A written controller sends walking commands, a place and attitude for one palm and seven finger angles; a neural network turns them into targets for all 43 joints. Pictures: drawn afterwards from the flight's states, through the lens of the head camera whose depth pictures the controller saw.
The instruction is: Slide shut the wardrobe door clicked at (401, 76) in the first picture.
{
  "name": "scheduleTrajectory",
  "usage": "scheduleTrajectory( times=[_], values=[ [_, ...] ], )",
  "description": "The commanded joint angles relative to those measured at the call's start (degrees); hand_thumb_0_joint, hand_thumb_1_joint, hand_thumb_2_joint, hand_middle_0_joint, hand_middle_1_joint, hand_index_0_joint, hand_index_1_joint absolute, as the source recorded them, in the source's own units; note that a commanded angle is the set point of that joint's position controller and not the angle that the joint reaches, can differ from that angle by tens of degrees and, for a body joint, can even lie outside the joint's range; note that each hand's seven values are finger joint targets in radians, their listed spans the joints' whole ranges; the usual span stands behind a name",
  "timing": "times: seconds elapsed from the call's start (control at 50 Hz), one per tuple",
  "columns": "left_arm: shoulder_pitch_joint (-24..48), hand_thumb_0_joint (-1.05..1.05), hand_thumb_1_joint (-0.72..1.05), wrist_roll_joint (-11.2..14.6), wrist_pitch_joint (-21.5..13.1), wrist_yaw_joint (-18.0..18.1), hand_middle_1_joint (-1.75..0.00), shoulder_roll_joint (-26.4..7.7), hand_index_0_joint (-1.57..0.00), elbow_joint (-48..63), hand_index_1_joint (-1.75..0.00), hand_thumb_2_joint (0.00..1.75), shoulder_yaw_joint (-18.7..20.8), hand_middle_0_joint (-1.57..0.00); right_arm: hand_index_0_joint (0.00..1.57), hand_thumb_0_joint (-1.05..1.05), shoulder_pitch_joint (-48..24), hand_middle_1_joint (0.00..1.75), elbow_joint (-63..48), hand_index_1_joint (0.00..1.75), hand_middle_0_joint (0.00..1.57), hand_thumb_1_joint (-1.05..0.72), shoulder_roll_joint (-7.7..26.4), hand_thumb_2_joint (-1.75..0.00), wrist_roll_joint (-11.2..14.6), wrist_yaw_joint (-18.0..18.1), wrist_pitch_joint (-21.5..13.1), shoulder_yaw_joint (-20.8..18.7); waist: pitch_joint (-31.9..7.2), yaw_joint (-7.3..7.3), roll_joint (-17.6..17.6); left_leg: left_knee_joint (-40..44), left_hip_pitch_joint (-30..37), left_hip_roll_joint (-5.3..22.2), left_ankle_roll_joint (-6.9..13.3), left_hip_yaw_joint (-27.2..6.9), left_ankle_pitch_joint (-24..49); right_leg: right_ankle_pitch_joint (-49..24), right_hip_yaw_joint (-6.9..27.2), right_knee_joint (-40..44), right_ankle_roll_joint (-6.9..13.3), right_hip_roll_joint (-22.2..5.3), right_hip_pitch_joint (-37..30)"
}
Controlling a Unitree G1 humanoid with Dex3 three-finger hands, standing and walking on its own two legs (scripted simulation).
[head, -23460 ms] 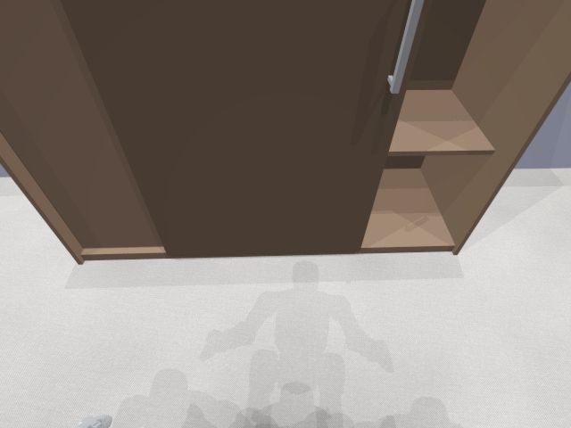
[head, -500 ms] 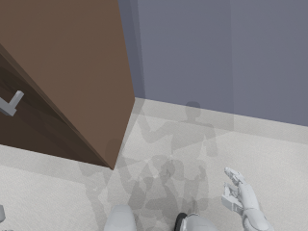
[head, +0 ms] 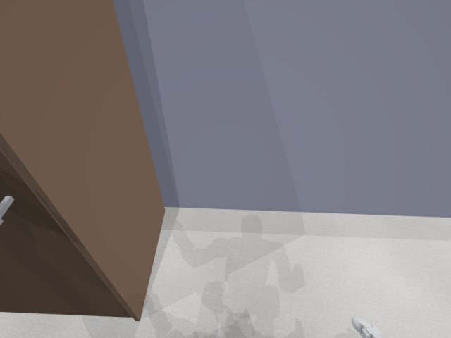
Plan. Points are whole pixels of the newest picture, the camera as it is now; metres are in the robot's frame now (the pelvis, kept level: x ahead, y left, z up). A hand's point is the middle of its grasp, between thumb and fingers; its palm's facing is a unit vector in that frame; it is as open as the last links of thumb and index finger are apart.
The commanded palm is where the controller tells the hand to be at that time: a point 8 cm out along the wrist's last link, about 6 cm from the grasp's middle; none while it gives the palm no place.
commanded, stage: stop walking and hold the door there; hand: left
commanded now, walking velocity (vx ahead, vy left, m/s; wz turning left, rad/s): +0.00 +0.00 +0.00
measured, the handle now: out of the picture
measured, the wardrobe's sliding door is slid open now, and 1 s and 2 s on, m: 0.00 0.00 0.00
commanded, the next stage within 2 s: none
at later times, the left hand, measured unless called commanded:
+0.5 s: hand out of the picture +0.27 +0.41 +0.17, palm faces +0.75 -0.60 -0.27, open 6.4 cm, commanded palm +0.22 +0.42 +0.16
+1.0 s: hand out of the picture +0.27 +0.42 +0.17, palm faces +0.66 -0.69 -0.30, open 6.3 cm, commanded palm +0.22 +0.42 +0.16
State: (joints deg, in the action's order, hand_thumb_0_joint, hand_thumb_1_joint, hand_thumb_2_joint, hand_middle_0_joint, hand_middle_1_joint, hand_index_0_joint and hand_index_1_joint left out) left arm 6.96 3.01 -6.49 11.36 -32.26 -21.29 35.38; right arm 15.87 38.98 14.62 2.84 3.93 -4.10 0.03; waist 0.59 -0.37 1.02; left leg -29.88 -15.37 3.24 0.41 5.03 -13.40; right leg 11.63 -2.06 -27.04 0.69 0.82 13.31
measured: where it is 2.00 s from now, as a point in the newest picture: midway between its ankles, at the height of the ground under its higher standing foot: outside the picture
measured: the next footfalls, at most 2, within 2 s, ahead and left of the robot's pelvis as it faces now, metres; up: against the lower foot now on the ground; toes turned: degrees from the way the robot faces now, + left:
right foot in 1.22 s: -0.06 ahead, -0.04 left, +0.00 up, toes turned -10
left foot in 1.46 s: +0.01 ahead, +0.34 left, +0.00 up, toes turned -4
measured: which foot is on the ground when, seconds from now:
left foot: down 0.00-1.00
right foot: down 0.00-0.96, up 0.98-1.00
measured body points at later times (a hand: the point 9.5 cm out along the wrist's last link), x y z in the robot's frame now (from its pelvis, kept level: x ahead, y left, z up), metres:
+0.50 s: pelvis +0.02 +0.01 +0.01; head +0.00 +0.01 +0.46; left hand +0.23 +0.44 +0.19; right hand +0.18 -0.24 -0.08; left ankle +0.04 +0.11 -0.74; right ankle +0.03 -0.11 -0.74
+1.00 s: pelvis -0.02 +0.06 -0.01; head +0.01 +0.06 +0.44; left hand +0.23 +0.45 +0.18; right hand +0.16 -0.21 -0.09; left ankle +0.04 +0.12 -0.74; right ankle +0.02 -0.10 -0.73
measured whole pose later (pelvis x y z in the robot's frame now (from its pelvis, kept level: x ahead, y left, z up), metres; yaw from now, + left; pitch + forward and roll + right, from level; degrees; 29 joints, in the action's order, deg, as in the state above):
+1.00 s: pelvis -0.02 +0.06 -0.01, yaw +0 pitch -1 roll -1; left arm 3.9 3.4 -9.3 10.9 -28.4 -8.7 29.3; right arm 7.6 38.2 16.6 2.6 5.1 0.8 -1.4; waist 3.8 -1.5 1.2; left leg -30.1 -18.2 -2.2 5.4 5.7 -11.3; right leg 19.4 0.0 -36.8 -2.1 -4.1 19.7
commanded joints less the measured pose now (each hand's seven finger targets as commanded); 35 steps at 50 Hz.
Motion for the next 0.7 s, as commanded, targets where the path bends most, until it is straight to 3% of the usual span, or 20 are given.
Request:
scheduleTrajectory(
  times=[0.0,0.1,0.22,0.36,0.54,0.58,0.64,0.66,0.68],
  values=[
    [12.2,0.00,0.90,-2.0,-3.9,-0.9,-1.40,-19.7,-0.45,8.5,-1.40,0.90,1.8,-0.45,0.20,0.00,-6.0,0.30,-6.9,0.30,0.20,-0.90,9.8,-0.90,-0.3,0.5,-3.4,-3.6,-6.0,0.70,-0.1,4.4,3.6,2.3,0.9,-5.5,-5.9,8.7,12.3,11.7,1.0,-7.5,3.8],
    [8.6,0.00,0.90,-2.0,-4.1,-1.3,-1.40,-17.0,-0.45,7.7,-1.40,0.90,0.3,-0.45,0.20,0.00,-6.7,0.30,-6.7,0.30,0.20,-0.90,9.3,-0.90,0.0,0.7,-3.4,-3.1,-4.6,0.35,3.5,11.2,2.3,4.7,1.8,-7.7,-10.1,7.0,7.7,9.1,-0.8,-3.9,2.5],
    [7.6,0.00,0.90,-1.9,-4.4,-1.5,-1.40,-15.2,-0.45,9.3,-1.40,0.90,-1.4,-0.45,0.20,0.00,-7.1,0.30,-6.6,0.30,0.20,-0.90,9.1,-0.90,0.1,1.0,-3.3,-3.1,-5.3,0.25,3.9,12.3,3.1,4.9,1.5,-7.0,-6.4,0.5,5.7,7.3,-1.0,-3.3,0.0],
    [5.1,0.00,0.90,-1.6,-3.8,-1.4,-1.40,-14.7,-0.45,9.6,-1.40,0.90,-1.6,-0.45,0.20,0.00,-7.9,0.30,-6.9,0.30,0.20,-0.90,8.7,-0.90,0.2,1.2,-2.6,-2.9,-5.0,0.04,2.4,11.0,4.7,4.3,1.1,-5.2,-3.6,-1.5,6.6,8.9,-1.0,-3.6,0.7],
    [3.8,0.00,0.90,-1.4,-3.7,-1.3,-1.40,-14.9,-0.45,11.3,-1.40,0.90,-1.0,-0.45,0.20,0.00,-8.7,0.30,-7.8,0.30,0.20,-0.90,8.6,-0.90,0.2,1.3,-2.1,-2.9,-5.8,0.00,2.4,10.8,5.8,4.1,0.7,-5.0,-0.3,-4.6,6.3,8.9,-0.9,-3.6,-0.1],
    [3.3,0.00,0.90,-1.3,-3.7,-1.4,-1.40,-13.5,-0.45,12.5,-1.40,0.90,-2.2,-0.45,0.20,0.00,-9.0,0.30,-8.2,0.30,0.20,-0.90,8.4,-0.90,0.2,1.3,-2.1,-2.8,-6.2,0.06,3.5,11.0,6.2,4.2,0.8,-5.0,0.5,-5.4,5.9,8.6,-0.9,-3.6,-0.5],
    [2.0,0.00,0.90,-1.6,-3.2,-1.2,-1.40,-14.3,-0.45,13.4,-1.40,0.90,-1.3,-0.45,0.20,0.00,-9.3,0.30,-8.3,0.30,0.20,-0.90,9.0,-0.90,0.0,1.5,-1.5,-3.3,-5.5,-0.46,3.2,7.8,5.2,2.8,0.5,-4.0,7.7,-13.8,7.3,8.7,-0.5,-5.4,-1.6],
    [1.3,0.00,0.90,-1.6,-3.1,-1.2,-1.40,-13.0,-0.45,13.9,-1.40,0.90,-2.4,-0.45,0.20,0.00,-9.5,0.30,-8.4,0.30,0.20,-0.90,9.0,-0.90,-0.1,1.4,-1.1,-3.4,-6.5,-0.42,2.9,6.2,5.6,2.6,0.3,-3.7,10.2,-18.0,8.0,8.3,-0.3,-6.5,-2.3],
    [0.9,0.00,0.90,-1.6,-2.9,-0.9,-1.40,-14.4,-0.45,13.8,-1.40,0.90,-0.9,-0.45,0.20,0.00,-9.4,0.30,-8.4,0.30,0.20,-0.90,9.2,-0.90,-0.2,1.4,-0.6,-3.7,-7.5,-0.37,2.3,4.3,5.9,2.3,0.1,-3.5,11.9,-21.7,9.1,7.8,-0.1,-7.6,-2.4]
  ],
)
